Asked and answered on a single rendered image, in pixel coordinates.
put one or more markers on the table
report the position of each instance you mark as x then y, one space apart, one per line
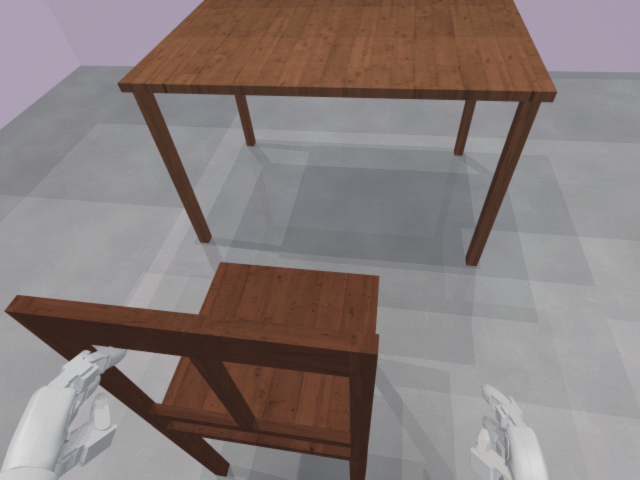
473 50

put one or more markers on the robot left hand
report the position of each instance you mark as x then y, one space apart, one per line
40 435

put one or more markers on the robot right hand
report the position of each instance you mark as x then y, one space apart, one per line
519 453

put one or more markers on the chair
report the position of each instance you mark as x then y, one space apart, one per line
281 358

